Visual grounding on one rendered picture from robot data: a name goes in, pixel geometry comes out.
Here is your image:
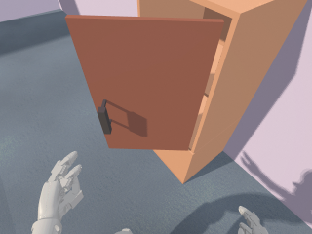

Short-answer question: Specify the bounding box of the cupboard door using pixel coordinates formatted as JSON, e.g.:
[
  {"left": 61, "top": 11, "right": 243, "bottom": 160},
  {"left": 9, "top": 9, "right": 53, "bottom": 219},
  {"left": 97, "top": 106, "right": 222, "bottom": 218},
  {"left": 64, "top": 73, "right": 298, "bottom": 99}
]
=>
[{"left": 65, "top": 15, "right": 224, "bottom": 151}]

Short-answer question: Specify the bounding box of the robot left forearm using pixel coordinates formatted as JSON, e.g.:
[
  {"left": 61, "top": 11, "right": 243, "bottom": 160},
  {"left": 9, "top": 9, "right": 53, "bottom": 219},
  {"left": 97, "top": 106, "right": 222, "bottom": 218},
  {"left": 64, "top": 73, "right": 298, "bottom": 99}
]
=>
[{"left": 31, "top": 217, "right": 62, "bottom": 234}]

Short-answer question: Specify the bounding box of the left robot shin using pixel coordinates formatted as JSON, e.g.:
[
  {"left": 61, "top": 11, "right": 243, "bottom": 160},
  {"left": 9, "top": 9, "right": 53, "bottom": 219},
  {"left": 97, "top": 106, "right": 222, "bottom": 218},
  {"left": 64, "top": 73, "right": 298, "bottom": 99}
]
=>
[{"left": 122, "top": 228, "right": 132, "bottom": 233}]

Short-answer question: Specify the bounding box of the robot left hand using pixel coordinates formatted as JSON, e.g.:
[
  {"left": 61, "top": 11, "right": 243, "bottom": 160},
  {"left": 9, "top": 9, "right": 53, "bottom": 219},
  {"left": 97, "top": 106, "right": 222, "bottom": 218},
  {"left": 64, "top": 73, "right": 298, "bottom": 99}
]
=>
[{"left": 37, "top": 151, "right": 84, "bottom": 222}]

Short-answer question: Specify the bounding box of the handle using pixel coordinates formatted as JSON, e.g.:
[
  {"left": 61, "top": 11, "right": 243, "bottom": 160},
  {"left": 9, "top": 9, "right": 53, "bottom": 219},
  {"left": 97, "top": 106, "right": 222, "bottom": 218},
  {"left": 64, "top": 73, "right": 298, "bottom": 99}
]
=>
[{"left": 97, "top": 99, "right": 112, "bottom": 135}]

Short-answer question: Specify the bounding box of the robot right hand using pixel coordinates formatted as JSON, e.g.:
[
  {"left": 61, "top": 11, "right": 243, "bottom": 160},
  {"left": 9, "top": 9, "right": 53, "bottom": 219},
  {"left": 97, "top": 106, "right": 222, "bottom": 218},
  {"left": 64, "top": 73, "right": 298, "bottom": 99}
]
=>
[{"left": 238, "top": 206, "right": 269, "bottom": 234}]

